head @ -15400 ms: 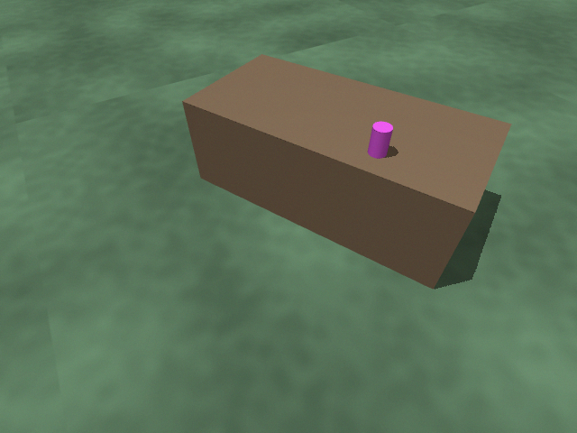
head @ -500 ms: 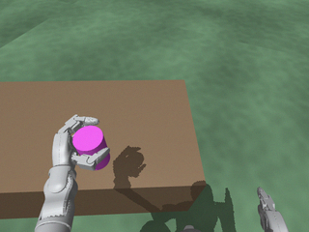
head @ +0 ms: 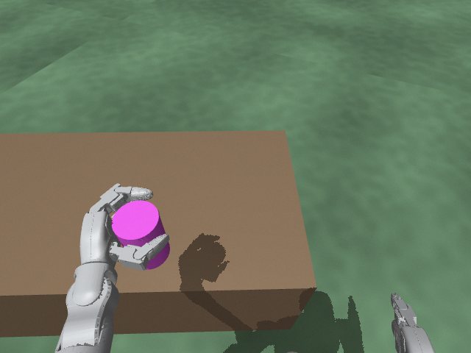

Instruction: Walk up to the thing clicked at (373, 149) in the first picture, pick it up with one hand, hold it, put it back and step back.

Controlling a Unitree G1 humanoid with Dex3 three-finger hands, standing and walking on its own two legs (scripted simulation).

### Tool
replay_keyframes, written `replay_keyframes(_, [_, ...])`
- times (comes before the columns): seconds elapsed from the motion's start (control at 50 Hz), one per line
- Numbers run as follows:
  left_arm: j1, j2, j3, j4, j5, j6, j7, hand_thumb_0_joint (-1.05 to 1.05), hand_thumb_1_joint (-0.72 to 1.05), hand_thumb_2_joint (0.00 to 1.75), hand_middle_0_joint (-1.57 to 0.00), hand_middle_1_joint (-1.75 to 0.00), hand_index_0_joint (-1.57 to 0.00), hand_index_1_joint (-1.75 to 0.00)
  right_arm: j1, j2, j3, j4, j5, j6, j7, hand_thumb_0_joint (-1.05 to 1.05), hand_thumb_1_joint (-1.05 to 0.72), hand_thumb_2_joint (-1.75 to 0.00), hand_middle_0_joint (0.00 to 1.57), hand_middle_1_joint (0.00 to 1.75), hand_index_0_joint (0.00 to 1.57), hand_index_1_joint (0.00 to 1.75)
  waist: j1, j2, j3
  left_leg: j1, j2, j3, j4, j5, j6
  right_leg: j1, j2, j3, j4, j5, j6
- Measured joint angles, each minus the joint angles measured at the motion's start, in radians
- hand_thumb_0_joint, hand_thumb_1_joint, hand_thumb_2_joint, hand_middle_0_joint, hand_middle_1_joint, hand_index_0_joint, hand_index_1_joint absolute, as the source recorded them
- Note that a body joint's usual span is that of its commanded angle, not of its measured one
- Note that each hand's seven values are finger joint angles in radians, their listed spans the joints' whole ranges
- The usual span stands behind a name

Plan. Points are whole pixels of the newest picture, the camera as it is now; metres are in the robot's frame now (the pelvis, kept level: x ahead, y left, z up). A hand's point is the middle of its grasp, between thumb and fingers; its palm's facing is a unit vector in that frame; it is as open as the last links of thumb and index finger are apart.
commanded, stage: hold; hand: left
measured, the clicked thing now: (143, 236) +0.33 +0.17 +0.03
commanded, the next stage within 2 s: none
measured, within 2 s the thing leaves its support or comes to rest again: neither
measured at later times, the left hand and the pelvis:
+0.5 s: hand (136, 226) +0.33 +0.17 +0.06, palm faces +0.14 -0.99 +0.00, open 9.8 cm; pelvis +0.00 +0.00 +0.00, yaw +0 degrees
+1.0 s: hand (133, 227) +0.33 +0.18 +0.06, palm faces +0.14 -0.99 -0.01, open 9.8 cm; pelvis +0.01 +0.00 +0.01, yaw +0 degrees
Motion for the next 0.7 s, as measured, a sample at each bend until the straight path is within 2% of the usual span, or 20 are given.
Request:
replay_keyframes(0.12, [0.001, 0.001, 0.008, 0.012, -0.006, -0.003, -0.002, -0.01, -0.34, 1.07, -0.72, -0.98, -0.74, -0.98, -0.013, 0.003, 0.001, 0.025, 0.001, -0.017, -0.003, -0.01, 0.54, -0.05, 0.05, 0.05, 0.05, 0.05, 0.0, -0.002, 0.003, 0.01, -0.001, -0.001, -0.009, 0.006, 0.0, 0.011, 0.0, -0.001, -0.009, 0.005, 0.0])
replay_keyframes(0.32, [0.008, -0.003, -0.008, -0.009, -0.003, 0.001, -0.002, -0.01, -0.34, 1.07, -0.72, -0.98, -0.74, -0.99, -0.02, 0.001, -0.001, 0.051, -0.002, -0.039, -0.004, -0.01, 0.53, -0.05, 0.05, 0.05, 0.05, 0.05, 0.002, 0.0, 0.01, 0.02, -0.001, -0.002, -0.019, 0.011, 0.001, 0.023, -0.001, -0.002, -0.022, 0.012, 0.001])
replay_keyframes(0.48, [-0.022, 0.004, 0.012, 0.028, -0.004, 0.0, -0.002, -0.01, -0.34, 1.07, -0.72, -0.98, -0.74, -0.99, -0.031, 0.007, -0.001, 0.078, -0.002, -0.041, -0.002, -0.01, 0.54, -0.05, 0.05, 0.05, 0.05, 0.05, 0.0, 0.0, 0.011, 0.025, -0.001, -0.002, -0.027, 0.015, 0.002, 0.028, -0.001, -0.002, -0.03, 0.015, 0.001])
replay_keyframes(0.7, [0.01, -0.006, 0.0, 0.005, -0.007, -0.01, -0.008, -0.01, -0.34, 1.07, -0.72, -0.98, -0.74, -0.99, -0.044, 0.0, -0.006, 0.104, -0.001, -0.053, 0.0, -0.01, 0.53, -0.05, 0.05, 0.05, 0.05, 0.05, 0.003, 0.002, 0.016, 0.033, -0.001, -0.002, -0.036, 0.014, 0.002, 0.037, 0.0, -0.002, -0.04, 0.014, 0.003])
